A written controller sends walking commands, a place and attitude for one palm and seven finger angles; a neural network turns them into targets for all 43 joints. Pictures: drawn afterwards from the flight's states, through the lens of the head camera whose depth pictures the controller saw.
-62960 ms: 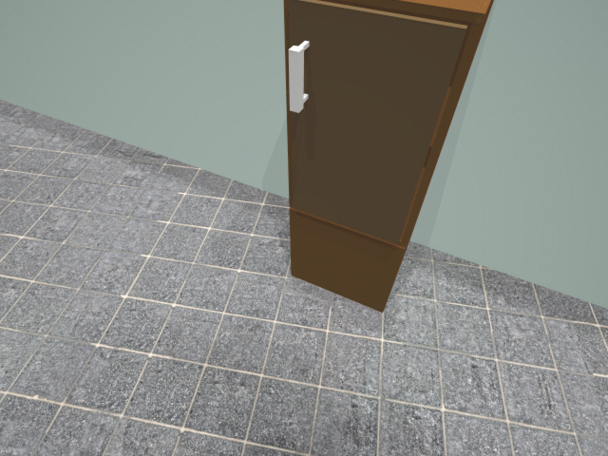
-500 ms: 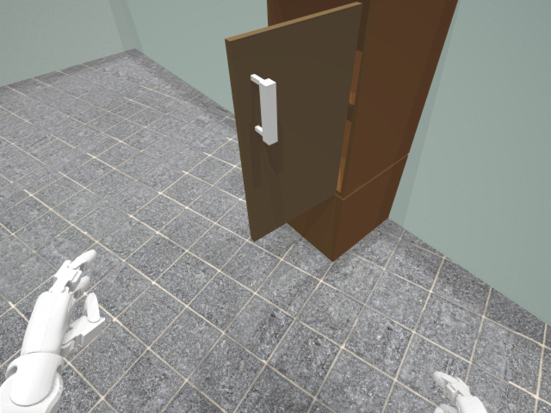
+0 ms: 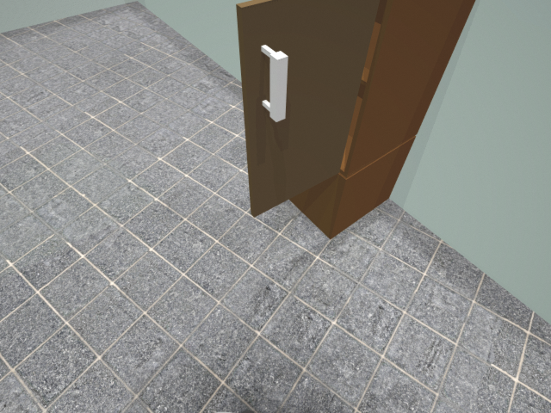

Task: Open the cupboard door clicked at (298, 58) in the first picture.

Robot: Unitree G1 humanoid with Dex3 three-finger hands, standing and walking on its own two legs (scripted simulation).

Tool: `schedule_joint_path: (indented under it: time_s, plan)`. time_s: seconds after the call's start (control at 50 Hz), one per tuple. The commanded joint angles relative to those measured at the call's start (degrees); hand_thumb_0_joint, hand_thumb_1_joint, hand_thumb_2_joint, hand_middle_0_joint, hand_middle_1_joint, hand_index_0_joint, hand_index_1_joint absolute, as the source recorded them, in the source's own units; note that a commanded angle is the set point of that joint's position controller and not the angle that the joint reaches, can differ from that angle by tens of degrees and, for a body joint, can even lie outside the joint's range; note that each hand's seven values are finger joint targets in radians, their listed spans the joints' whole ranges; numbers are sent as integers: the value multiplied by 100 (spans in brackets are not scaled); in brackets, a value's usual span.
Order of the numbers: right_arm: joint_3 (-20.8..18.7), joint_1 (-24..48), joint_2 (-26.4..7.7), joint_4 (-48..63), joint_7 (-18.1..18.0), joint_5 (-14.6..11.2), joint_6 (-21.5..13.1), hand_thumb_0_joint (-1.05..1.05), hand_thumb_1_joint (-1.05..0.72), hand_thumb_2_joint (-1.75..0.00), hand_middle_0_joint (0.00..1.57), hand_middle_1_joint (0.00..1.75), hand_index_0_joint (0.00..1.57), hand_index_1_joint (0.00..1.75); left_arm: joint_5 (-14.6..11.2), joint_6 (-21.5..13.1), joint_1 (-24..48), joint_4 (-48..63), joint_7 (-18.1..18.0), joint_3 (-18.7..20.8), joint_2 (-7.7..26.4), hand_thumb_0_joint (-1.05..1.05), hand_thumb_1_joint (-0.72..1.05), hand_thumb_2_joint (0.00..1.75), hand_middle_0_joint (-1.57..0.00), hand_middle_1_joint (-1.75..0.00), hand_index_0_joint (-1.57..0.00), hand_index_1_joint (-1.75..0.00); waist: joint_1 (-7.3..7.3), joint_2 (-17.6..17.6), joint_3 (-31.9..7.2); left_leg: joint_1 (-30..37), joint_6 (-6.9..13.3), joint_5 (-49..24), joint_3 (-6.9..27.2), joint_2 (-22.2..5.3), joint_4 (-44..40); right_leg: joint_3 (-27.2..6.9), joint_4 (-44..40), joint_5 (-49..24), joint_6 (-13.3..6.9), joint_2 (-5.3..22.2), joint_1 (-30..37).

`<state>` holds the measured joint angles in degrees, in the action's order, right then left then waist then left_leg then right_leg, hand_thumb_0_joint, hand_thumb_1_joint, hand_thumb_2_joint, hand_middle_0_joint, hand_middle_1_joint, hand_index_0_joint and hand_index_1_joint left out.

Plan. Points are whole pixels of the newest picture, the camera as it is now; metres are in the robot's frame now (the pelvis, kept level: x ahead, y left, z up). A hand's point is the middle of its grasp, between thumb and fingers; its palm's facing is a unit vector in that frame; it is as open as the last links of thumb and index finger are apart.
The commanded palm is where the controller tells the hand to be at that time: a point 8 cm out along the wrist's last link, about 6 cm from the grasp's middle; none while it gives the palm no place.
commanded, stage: let the arm hang, fingers relaxed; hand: left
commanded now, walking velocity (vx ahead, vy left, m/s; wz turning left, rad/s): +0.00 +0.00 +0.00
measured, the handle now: (272, 83) +0.69 +0.06 +0.10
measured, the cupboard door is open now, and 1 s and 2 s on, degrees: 87 87 87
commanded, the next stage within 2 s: look to check the result in 0.50 s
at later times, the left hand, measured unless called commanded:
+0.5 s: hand (144, 407) +0.14 +0.22 -0.14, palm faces -0.03 -0.94 -0.34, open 7.4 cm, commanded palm none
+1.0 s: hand out of the picture +0.13 +0.22 -0.15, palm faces -0.06 -0.94 -0.35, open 7.4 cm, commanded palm none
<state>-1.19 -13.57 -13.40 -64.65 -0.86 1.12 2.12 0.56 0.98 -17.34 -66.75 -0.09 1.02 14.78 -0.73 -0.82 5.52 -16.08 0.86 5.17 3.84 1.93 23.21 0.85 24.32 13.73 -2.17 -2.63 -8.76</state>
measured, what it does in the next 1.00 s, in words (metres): shifts its weight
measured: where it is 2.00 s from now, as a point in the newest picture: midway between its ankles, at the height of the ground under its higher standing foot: outside the picture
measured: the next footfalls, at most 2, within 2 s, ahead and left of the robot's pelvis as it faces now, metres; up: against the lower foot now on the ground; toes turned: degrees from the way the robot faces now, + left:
none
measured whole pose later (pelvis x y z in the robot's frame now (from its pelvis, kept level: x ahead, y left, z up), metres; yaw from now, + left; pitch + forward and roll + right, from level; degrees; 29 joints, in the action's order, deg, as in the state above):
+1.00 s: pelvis +0.06 -0.02 +0.01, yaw -3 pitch -2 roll +0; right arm -0.3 -5.9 -18.2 -64.5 -0.9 0.8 0.9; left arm 0.1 -0.7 -7.3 -64.3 -1.0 0.5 17.4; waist 0.2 -1.3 5.0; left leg -8.9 -0.7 8.9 1.6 0.2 19.5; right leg -2.0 17.3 14.5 -3.5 -3.9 -1.0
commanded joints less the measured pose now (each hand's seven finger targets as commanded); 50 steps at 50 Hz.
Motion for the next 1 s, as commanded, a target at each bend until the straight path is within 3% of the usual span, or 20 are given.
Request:
schedule_joint_path:
  time_s: [0.0,0.16,0.46,0.52,0.66,0.98]
  plan:
    - [-242,158,-1094,323,-86,-3,-151,0,-90,-90,20,30,20,30,1,-167,316,341,-89,169,984,0,90,90,-20,-30,-20,-30,150,96,-186,588,173,1079,628,-576,-387,-857,-929,1061,-333,757,-735]
    - [-204,501,-1214,281,-33,1,-196,0,-90,-90,20,30,20,30,-1,-201,708,404,-104,180,1231,0,90,90,-20,-30,-20,-30,120,164,-148,685,164,417,602,-636,-460,-816,-855,423,-265,792,-500]
    - [-138,984,-1496,318,-13,-2,-309,0,-90,-90,20,30,20,30,-4,-294,1260,624,-117,223,1479,0,90,90,-20,-30,-20,-30,84,-36,-738,1034,87,-831,488,-752,-516,-803,-746,-1315,-140,913,327]
    - [-134,990,-1521,349,-27,-18,-304,0,-90,-90,20,30,20,30,-3,-301,1273,647,-127,234,1490,0,90,90,-20,-30,-20,-30,80,115,-680,1056,81,-876,420,-754,-476,-804,-824,-1494,-101,916,348]
    - [-124,926,-1553,371,-56,-15,-286,0,-90,-90,20,30,20,30,-23,-294,1257,640,-149,214,1489,0,90,90,-20,-30,-20,-30,111,56,-843,1239,58,-1071,321,-774,-393,-836,-813,-1961,-80,939,504]
    - [-138,844,-1502,340,-97,-36,-250,0,-90,-90,20,30,20,30,-41,-278,1090,558,-182,202,1452,0,90,90,-20,-30,-20,-30,131,158,-800,1383,62,-1080,223,-804,-345,-851,-854,-2240,-29,917,523]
